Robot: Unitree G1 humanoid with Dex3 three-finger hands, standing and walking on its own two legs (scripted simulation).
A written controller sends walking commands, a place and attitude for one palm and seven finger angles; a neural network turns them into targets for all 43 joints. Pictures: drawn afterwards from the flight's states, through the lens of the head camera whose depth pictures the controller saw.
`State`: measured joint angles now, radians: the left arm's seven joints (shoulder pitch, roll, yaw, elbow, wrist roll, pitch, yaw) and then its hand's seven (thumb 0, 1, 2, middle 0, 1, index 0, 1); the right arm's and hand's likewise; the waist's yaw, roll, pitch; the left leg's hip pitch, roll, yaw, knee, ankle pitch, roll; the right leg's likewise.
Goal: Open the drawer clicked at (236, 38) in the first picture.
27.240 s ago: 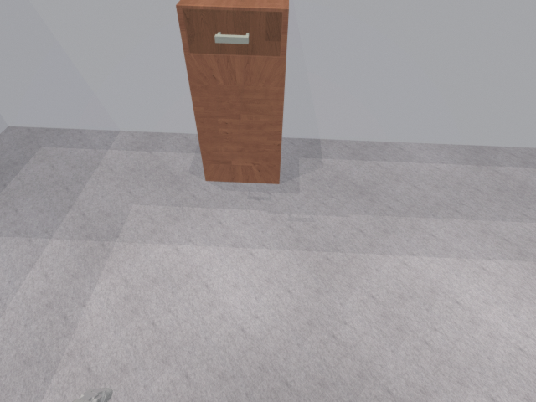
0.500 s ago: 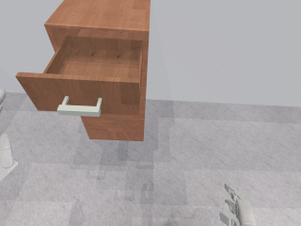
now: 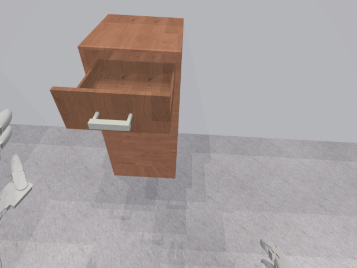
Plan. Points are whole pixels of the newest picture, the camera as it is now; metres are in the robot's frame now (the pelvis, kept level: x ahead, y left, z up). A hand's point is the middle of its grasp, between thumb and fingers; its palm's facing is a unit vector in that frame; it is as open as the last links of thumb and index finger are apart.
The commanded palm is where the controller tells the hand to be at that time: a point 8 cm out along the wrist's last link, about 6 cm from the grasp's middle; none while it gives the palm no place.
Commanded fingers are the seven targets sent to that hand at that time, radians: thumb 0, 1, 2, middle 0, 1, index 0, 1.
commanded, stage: stop stepping back and stand still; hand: left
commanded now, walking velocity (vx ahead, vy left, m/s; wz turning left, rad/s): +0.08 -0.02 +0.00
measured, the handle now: (111, 120) +0.55 +0.22 +0.02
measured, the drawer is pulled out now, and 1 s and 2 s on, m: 0.30 0.30 0.30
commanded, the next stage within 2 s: let the arm hang, fingers relaxed in 0.30 s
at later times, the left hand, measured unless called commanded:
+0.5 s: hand (61, 212) +0.22 +0.24 +0.06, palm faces +0.21 -0.86 -0.47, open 7.4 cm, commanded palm none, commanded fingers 0.00 0.90 0.90 -0.20 -0.30 -0.20 -0.30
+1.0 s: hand out of the picture -0.05 +0.19 -0.16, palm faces +0.04 -0.96 -0.26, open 7.3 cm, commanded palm none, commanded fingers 0.00 0.90 0.90 -0.20 -0.30 -0.20 -0.30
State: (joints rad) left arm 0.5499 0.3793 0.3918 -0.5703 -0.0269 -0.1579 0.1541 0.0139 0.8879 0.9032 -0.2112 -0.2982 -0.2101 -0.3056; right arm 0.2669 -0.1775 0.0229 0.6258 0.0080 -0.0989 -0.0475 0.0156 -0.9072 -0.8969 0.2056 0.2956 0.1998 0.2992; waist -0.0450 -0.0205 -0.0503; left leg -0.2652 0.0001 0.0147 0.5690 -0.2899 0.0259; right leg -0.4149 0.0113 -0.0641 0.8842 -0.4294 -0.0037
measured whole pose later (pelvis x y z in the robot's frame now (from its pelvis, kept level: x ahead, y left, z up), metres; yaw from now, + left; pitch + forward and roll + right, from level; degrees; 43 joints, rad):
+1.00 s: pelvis -0.02 -0.01 +0.01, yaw +1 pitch -2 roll +0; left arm 0.34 0.21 0.02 1.09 0.01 0.03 0.02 0.00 0.93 0.90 -0.20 -0.30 -0.20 -0.30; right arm 0.34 -0.18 0.00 1.04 -0.02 0.04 -0.03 0.01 -0.92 -0.90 0.20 0.29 0.20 0.30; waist 0.00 0.04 0.07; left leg -0.23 0.00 0.01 0.45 -0.20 0.01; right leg -0.22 0.02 -0.11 0.41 -0.17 -0.06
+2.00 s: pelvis +0.01 -0.02 +0.01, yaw +0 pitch -1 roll +0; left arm 0.27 0.12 0.01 1.15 0.00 -0.01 0.03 0.00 0.91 0.90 -0.20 -0.30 -0.20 -0.30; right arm 0.30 -0.11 0.00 1.11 -0.02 0.01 -0.04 0.00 -0.91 -0.90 0.20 0.29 0.20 0.30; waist -0.01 0.03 0.06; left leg -0.15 0.02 0.02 0.40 -0.22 -0.01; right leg -0.17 0.04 -0.09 0.38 -0.20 -0.07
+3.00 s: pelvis +0.03 -0.04 +0.01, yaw +0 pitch -1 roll +0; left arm 0.26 0.13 0.02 1.14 0.00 -0.01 0.03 0.01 0.91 0.90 -0.20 -0.30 -0.20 -0.30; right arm 0.30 -0.13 0.00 1.12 -0.02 0.01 -0.05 0.00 -0.91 -0.90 0.20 0.29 0.20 0.30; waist -0.01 0.04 0.06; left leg -0.11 0.04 0.02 0.37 -0.24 -0.04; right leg -0.13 0.06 -0.09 0.36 -0.22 -0.09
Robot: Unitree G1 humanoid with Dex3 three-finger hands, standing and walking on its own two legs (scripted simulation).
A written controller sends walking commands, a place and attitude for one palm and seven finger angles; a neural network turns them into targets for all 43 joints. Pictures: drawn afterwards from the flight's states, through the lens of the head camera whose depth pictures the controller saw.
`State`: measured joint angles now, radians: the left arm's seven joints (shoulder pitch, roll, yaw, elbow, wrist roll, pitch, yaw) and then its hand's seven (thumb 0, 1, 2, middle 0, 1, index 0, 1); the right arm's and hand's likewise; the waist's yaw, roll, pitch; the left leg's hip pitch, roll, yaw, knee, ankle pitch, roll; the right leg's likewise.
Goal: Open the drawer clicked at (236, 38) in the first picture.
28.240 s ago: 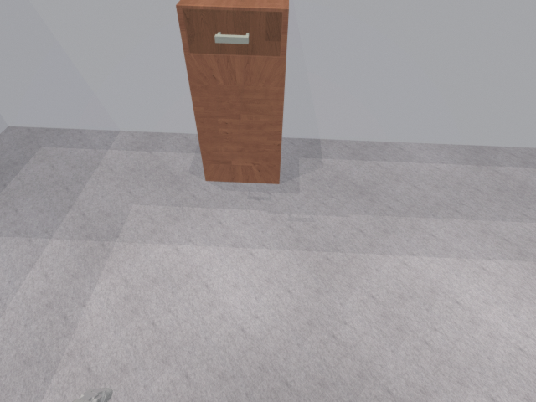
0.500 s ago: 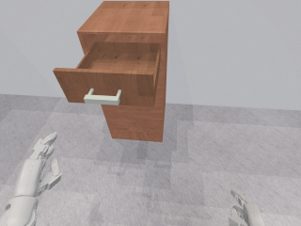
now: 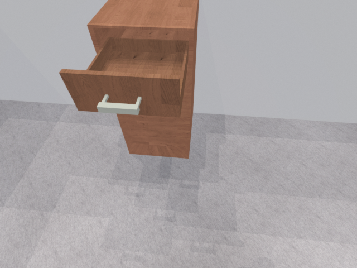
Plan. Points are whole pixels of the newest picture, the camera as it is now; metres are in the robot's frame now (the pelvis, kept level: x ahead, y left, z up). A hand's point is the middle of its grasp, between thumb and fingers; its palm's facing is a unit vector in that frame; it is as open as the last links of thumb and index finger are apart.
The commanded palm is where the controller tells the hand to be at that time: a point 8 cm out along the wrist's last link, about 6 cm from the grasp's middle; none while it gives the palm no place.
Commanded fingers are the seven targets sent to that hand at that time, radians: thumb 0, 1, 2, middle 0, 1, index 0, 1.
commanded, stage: let the arm hang, fingers relaxed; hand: left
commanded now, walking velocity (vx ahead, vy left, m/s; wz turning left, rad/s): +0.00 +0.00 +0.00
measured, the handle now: (120, 103) +0.57 +0.22 +0.01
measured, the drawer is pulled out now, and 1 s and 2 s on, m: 0.30 0.30 0.30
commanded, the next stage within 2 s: look to check the result in 0.50 s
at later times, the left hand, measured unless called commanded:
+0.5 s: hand out of the picture +0.02 +0.16 -0.17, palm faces +0.02 -0.98 -0.20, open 7.3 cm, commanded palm none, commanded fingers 0.00 0.90 0.90 -0.20 -0.30 -0.20 -0.30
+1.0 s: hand out of the picture +0.02 +0.15 -0.17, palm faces +0.03 -0.98 -0.19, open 7.4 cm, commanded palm none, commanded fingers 0.00 0.90 0.90 -0.20 -0.30 -0.20 -0.30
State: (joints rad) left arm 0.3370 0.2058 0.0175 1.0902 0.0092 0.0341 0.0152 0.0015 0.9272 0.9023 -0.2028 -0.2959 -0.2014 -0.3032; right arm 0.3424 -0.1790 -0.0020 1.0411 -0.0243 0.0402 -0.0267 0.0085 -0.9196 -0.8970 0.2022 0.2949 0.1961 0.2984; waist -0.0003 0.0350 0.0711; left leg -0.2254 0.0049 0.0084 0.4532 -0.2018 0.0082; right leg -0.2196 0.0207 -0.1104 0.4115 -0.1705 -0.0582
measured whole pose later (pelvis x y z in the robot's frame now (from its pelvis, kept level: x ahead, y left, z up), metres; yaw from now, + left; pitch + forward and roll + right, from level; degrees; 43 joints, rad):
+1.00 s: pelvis +0.03 -0.01 +0.00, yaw -1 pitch -1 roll +0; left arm 0.27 0.12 0.01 1.15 0.00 -0.01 0.03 0.00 0.91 0.90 -0.20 -0.30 -0.20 -0.30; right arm 0.30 -0.11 0.00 1.11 -0.02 0.01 -0.04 0.00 -0.91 -0.90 0.20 0.29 0.20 0.30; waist -0.01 0.03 0.06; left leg -0.15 0.02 0.02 0.40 -0.22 -0.01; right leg -0.17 0.04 -0.09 0.38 -0.20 -0.07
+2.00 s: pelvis +0.05 -0.03 +0.00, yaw -1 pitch -1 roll +0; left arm 0.26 0.13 0.02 1.14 0.00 -0.01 0.03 0.01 0.91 0.90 -0.20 -0.30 -0.20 -0.30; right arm 0.30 -0.13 0.00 1.12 -0.02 0.01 -0.05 0.00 -0.91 -0.90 0.20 0.29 0.20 0.30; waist -0.01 0.04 0.06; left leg -0.11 0.04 0.02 0.37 -0.24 -0.04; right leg -0.13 0.06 -0.09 0.36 -0.22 -0.09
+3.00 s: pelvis +0.05 -0.02 +0.00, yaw -1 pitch -1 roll +0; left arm 0.26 0.14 0.02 1.14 0.00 -0.01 0.03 0.00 0.91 0.90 -0.20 -0.30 -0.20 -0.30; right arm 0.31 -0.12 0.00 1.12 -0.02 0.01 -0.05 0.00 -0.91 -0.90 0.20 0.29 0.20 0.30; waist -0.01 0.02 0.06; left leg -0.11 0.04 0.02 0.37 -0.24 -0.03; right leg -0.12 0.06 -0.09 0.35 -0.21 -0.08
